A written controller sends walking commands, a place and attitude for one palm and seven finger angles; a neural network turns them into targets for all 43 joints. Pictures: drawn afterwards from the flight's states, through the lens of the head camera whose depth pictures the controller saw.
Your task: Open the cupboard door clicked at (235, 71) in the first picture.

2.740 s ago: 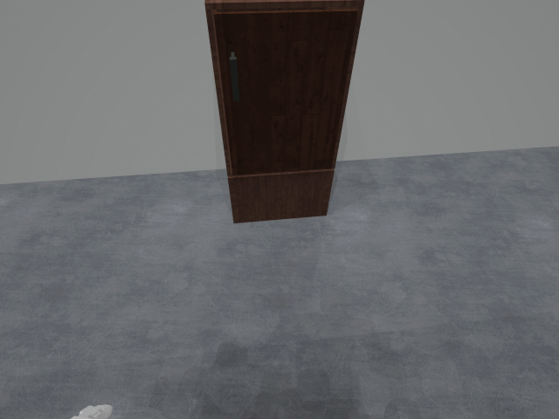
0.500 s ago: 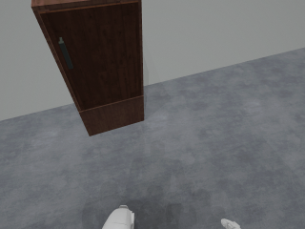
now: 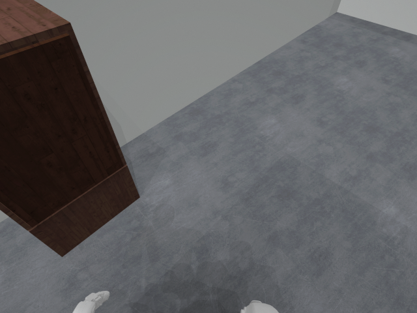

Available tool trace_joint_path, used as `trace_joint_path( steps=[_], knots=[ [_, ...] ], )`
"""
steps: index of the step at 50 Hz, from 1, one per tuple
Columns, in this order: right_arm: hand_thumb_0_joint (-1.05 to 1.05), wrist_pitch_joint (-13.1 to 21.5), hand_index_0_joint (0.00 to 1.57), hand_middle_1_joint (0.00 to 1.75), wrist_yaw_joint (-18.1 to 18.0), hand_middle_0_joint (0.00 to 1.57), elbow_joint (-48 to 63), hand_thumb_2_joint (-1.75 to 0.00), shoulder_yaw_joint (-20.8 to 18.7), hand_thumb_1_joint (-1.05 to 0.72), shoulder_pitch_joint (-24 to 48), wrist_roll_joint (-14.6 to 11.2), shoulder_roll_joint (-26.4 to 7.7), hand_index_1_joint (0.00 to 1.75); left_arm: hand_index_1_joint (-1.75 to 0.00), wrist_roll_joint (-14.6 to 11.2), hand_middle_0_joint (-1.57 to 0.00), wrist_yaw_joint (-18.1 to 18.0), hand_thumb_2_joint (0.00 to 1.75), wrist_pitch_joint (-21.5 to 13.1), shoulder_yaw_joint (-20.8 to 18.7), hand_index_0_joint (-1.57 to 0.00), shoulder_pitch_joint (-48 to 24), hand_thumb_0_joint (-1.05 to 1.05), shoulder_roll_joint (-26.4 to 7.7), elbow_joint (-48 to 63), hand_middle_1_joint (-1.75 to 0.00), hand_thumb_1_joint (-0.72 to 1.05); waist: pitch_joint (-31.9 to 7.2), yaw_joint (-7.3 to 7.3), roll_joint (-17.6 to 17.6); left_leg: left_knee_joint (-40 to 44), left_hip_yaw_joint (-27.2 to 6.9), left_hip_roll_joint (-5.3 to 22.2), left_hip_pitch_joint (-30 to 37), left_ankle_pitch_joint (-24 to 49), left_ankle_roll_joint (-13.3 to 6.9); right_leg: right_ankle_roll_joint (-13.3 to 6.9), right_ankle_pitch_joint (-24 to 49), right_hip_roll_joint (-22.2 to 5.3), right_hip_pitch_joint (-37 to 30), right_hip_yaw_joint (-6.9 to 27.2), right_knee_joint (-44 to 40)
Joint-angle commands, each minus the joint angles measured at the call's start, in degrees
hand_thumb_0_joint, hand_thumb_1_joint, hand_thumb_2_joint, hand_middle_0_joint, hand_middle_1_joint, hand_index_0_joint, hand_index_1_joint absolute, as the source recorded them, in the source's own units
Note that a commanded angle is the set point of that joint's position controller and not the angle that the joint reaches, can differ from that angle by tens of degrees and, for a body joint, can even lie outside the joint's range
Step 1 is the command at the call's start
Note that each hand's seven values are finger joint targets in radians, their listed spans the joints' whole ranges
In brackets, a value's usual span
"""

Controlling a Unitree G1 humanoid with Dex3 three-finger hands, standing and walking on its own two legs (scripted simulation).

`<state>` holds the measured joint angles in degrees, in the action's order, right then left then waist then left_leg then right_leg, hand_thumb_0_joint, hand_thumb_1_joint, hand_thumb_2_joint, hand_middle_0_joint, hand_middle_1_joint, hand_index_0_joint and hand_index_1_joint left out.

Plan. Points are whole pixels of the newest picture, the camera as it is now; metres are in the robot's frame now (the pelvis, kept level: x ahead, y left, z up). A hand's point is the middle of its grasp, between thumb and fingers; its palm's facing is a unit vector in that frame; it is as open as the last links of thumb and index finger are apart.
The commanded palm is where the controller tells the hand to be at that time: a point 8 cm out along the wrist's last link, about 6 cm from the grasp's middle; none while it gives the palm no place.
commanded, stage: turn to face it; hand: left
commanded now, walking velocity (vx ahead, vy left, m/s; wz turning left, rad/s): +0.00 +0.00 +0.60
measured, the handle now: out of the picture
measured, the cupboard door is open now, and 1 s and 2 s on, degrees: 0 0 0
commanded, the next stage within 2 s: take the last steps up to it in 1.26 s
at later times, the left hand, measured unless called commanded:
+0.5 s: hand out of the picture +0.07 +0.21 -0.17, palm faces +0.24 -0.95 -0.19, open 7.3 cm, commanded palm none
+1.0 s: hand out of the picture -0.01 +0.15 -0.14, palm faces +0.52 -0.80 -0.29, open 7.4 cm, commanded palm none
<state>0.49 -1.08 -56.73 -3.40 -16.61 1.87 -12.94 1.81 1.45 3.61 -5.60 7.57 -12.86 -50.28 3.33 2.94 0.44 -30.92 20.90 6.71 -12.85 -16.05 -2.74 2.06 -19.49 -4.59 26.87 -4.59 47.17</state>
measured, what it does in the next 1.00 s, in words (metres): steps on the spot, turning left: right foot, then right foot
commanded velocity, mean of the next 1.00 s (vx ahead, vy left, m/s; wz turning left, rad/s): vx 0.00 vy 0.00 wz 0.58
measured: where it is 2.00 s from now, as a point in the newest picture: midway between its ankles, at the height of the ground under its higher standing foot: outside the picture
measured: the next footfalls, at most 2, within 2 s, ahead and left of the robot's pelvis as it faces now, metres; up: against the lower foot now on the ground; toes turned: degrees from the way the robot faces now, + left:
right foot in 0.06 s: +0.09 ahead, -0.13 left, +0.00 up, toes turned -6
right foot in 0.82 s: +0.11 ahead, -0.13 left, +0.00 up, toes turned +24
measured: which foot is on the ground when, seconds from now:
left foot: down 0.00-0.82, up 0.84-1.00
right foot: up 0.00-0.04, down 0.06-0.34, up 0.36-0.80, down 0.82-1.00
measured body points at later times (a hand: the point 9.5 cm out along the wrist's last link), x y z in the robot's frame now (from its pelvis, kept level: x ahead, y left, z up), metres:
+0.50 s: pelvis +0.02 +0.01 +0.00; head +0.05 +0.04 +0.45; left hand +0.05 +0.26 -0.16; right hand +0.06 -0.22 -0.14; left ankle +0.00 +0.08 -0.73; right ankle +0.02 -0.14 -0.66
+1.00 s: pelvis +0.02 -0.07 +0.01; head +0.06 -0.08 +0.45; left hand -0.04 +0.19 -0.12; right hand +0.24 -0.26 -0.14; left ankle -0.07 +0.05 -0.64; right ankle +0.07 -0.15 -0.73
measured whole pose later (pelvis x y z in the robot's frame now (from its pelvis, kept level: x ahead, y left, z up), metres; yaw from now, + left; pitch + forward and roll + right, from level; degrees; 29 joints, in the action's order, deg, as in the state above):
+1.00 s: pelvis +0.02 -0.07 +0.01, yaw +33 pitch -1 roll +2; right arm -4.5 1.3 -52.4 -5.6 -9.3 1.5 -17.1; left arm 1.2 -1.0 0.9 -1.8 11.8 -10.5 -50.5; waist 4.0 1.2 2.1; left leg -65.9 -0.8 -0.4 -29.4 -21.8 3.1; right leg -1.7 -16.6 -4.0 12.9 -7.7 30.0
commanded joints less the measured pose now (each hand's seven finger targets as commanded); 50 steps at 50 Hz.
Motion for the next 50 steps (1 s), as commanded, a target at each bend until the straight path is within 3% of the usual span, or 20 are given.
trace_joint_path(
  steps=[1,2,3,4,6,8,12,15,17,18,20,23,33,38,39,40,41,43,45,50],
  knots=[
    [0.0,0.77,0.2,0.3,0.23,0.2,1.76,-0.9,-1.0,-0.9,-2.03,-0.02,-6.75,0.3,-0.3,0.08,-0.2,-1.37,0.9,-2.63,1.48,-0.2,5.57,0.0,-0.36,0.55,-0.3,0.9,-5.69,-3.29,3.06,4.61,-12.63,12.56,-1.81,16.21,-2.75,-1.27,7.41,2.2,-15.25,-1.62,-17.38],
    [0.0,0.94,0.2,0.3,0.57,0.2,1.13,-0.9,-0.33,-0.9,-2.7,-0.42,-4.54,0.3,-0.3,0.18,-0.2,-2.02,0.9,-3.56,1.53,-0.2,7.76,0.0,-2.71,-0.69,-0.3,0.9,-7.5,-4.36,-1.88,-0.91,-10.12,9.1,-4.8,11.51,0.73,-2.5,14.3,-1.96,-21.53,2.67,-23.18],
    [0.0,0.84,0.2,0.3,0.91,0.2,0.92,-0.9,1.12,-0.9,-4.88,-1.14,0.19,0.3,-0.3,0.24,-0.2,-2.93,0.9,-4.77,1.88,-0.2,7.56,0.0,-6.66,-2.0,-0.3,0.9,-9.96,-3.15,-11.89,-5.7,-7.82,3.75,-12.2,-3.7,4.14,-6.18,26.07,-13.84,-27.78,13.18,-25.66],
    [0.0,0.35,0.2,0.3,0.65,0.2,0.9,-0.9,1.68,-0.9,-3.11,-1.18,0.57,0.3,-0.3,-0.47,-0.2,-3.01,0.9,-4.95,2.47,-0.2,9.07,0.0,-8.12,-3.08,-0.3,0.9,-8.74,-4.23,-9.19,-8.33,-11.71,1.07,-9.77,-15.59,4.63,-10.26,34.34,-17.29,-22.61,12.4,-26.3],
    [0.0,-1.4,0.2,0.3,0.4,0.2,-0.72,-0.9,1.33,-0.9,-3.48,-1.21,-0.05,0.3,-0.3,-0.69,-0.2,-3.33,0.9,-5.07,2.32,-0.2,5.01,0.0,-7.69,-3.89,-0.3,0.9,-7.59,-3.32,-14.46,-14.09,-14.72,0.1,-7.85,-15.46,4.68,-11.84,28.62,-15.66,-17.83,11.09,-28.79],
    [0.0,-1.91,0.2,0.3,0.5,0.2,-2.42,-0.9,1.19,-0.9,-5.49,-1.27,0.15,0.3,-0.3,-0.58,-0.2,-3.93,0.9,-4.41,2.26,-0.2,0.86,0.0,-6.66,-3.52,-0.3,0.9,-5.3,-1.76,-9.43,-16.37,-16.04,-0.68,-8.05,-11.47,4.94,-11.18,27.23,-14.63,-16.77,6.58,-27.67],
    [0.0,-2.28,0.2,0.3,0.67,0.2,-1.72,-0.9,0.71,-0.9,-5.51,-1.1,0.99,0.3,-0.3,-0.46,-0.2,-4.06,0.9,-3.58,1.19,-0.2,0.98,0.0,-7.04,-3.28,-0.3,0.9,-2.06,-2.36,-7.22,-13.71,-14.73,-1.48,-8.3,-9.14,5.42,-9.93,21.4,-15.23,-14.28,2.79,-26.38],
    [0.0,-1.82,0.2,0.3,0.85,0.2,-1.25,-0.9,0.04,-0.9,-8.59,-0.85,0.11,0.3,-0.3,-1.11,-0.2,-3.74,0.9,-2.79,0.44,-0.2,0.64,0.0,-5.72,-2.48,-0.3,0.9,-2.72,-0.82,-1.74,1.3,-15.3,-0.9,-1.22,2.04,4.49,-5.03,12.29,-12.65,-9.64,-1.5,-17.97],
    [0.0,-1.15,0.2,0.3,0.41,0.2,0.68,-0.9,-1.7,-0.9,-9.38,-0.03,-7.03,0.3,-0.3,-1.59,-0.2,-2.92,0.9,-1.94,0.82,-0.2,-0.9,0.0,-0.72,1.0,-0.3,0.9,-0.2,0.43,19.39,15.4,-40.01,14.25,-1.33,13.73,-4.79,1.51,-10.27,-0.4,2.76,-5.66,0.43],
    [0.0,-0.63,0.2,0.3,-0.28,0.2,-0.3,-0.9,-2.08,-0.9,-10.8,0.04,-7.69,0.3,-0.3,-0.83,-0.2,-3.07,0.9,-1.68,0.87,-0.2,-4.16,0.0,-1.32,1.74,-0.3,0.9,-0.75,2.05,19.66,16.36,-44.21,15.58,0.13,18.0,-8.18,0.92,-14.45,0.02,6.23,-0.47,11.5],
    [0.0,0.04,0.2,0.3,-0.78,0.2,0.43,-0.9,-1.99,-0.9,-8.28,-0.22,-6.11,0.3,-0.3,-0.64,-0.2,-2.6,0.9,-2.34,0.11,-0.2,-3.88,0.0,-0.42,1.29,-0.3,0.9,-3.75,0.17,9.35,12.9,-39.52,12.06,5.1,24.72,-7.3,0.97,-7.53,-0.57,9.76,3.98,18.65],
    [0.0,0.47,0.2,0.3,-0.94,0.2,2.03,-0.9,-1.86,-0.9,-4.89,-0.51,-5.47,0.3,-0.3,-1.05,-0.2,-2.42,0.9,-2.43,0.12,-0.2,-1.57,0.0,-0.86,-0.28,-0.3,0.9,-6.61,-0.8,5.01,10.76,-33.23,8.24,8.96,31.77,-6.23,2.28,-3.25,-0.69,8.15,3.95,17.04],
    [0.0,-1.21,0.2,0.3,0.13,0.2,4.75,-0.9,-3.24,-0.9,-0.28,-0.34,-10.19,0.3,-0.3,-1.35,-0.2,-2.71,0.9,-1.68,0.35,-0.2,-2.17,0.0,-3.84,1.88,-0.3,0.9,-5.58,-0.31,8.11,10.97,-40.23,5.99,5.96,23.02,-7.57,2.73,-5.11,1.85,1.31,4.72,3.23],
    [0.0,-2.07,0.2,0.3,0.86,0.2,7.61,-0.9,-3.84,-0.9,5.8,-0.54,-11.61,0.3,-0.3,-1.6,-0.2,-3.07,0.9,-2.6,0.44,-0.2,4.57,0.0,-5.59,1.73,-0.3,0.9,-6.08,-3.39,7.31,6.35,-41.83,2.46,-4.28,20.41,-5.05,1.52,1.61,4.06,-14.16,3.72,-14.53],
    [0.0,-2.12,0.2,0.3,1.08,0.2,8.39,-0.9,-3.61,-0.9,6.6,-0.87,-10.97,0.3,-0.3,-1.5,-0.2,-3.24,0.9,-3.03,0.1,-0.2,7.47,0.0,-6.96,1.63,-0.3,0.9,-6.7,-4.92,4.63,2.99,-40.63,0.09,-9.57,14.14,-2.7,1.03,6.16,2.11,-21.22,5.0,-23.2],
    [0.0,-2.21,0.2,0.3,1.44,0.2,9.33,-0.9,-3.15,-0.9,5.63,-1.49,-7.05,0.3,-0.3,-0.48,-0.2,-3.67,0.9,-3.7,-0.84,-0.2,8.55,0.0,-11.93,2.05,-0.3,0.9,-6.58,-5.27,-9.23,-8.68,-33.1,-6.82,-20.25,-1.16,1.85,-2.91,1.78,-10.91,-28.17,18.51,-32.49],
    [0.0,-2.23,0.2,0.3,1.4,0.2,10.83,-0.9,-2.98,-0.9,5.91,-0.96,-6.3,0.3,-0.3,-0.33,-0.2,-3.55,0.9,-3.49,-0.88,-0.2,7.22,0.0,-15.37,3.46,-0.3,0.9,-4.67,-4.89,-17.34,-22.7,-24.57,-11.77,-23.33,-16.39,4.85,-9.37,4.01,-23.29,-21.64,28.78,-34.86],
    [0.0,-3.43,0.2,0.3,1.8,0.2,10.06,-0.9,-3.71,-0.9,6.85,-0.38,-8.27,0.3,-0.3,-0.7,-0.2,-3.86,0.9,-3.52,-0.55,-0.2,2.71,0.0,-12.18,4.92,-0.3,0.9,-2.73,-2.71,-12.57,-36.34,-26.65,-7.65,-21.08,-12.98,4.25,-10.21,4.05,-19.6,-12.96,23.41,-33.79],
    [0.0,-3.87,0.2,0.3,2.63,0.2,8.08,-0.9,-3.23,-0.9,5.54,-0.21,-7.71,0.3,-0.3,-0.7,-0.2,-3.45,0.9,-4.1,0.88,-0.2,-0.6,0.0,-8.72,5.41,-0.3,0.9,0.03,-0.61,-8.16,-40.82,-24.24,-5.89,-20.19,-5.34,5.57,-8.54,11.12,-13.6,-11.82,11.56,-30.63],
    [0.0,-4.15,0.2,0.3,2.82,0.2,8.48,-0.9,-2.18,-0.9,9.62,-0.62,-6.01,0.3,-0.3,-0.33,-0.2,-3.42,0.9,-4.34,0.83,-0.2,6.7,0.0,-9.65,2.8,-0.3,0.9,-2.06,-3.85,-9.15,-31.83,-20.53,-5.29,-18.15,-6.72,7.04,-9.36,21.82,-13.7,-18.96,6.07,-28.16]
  ],
)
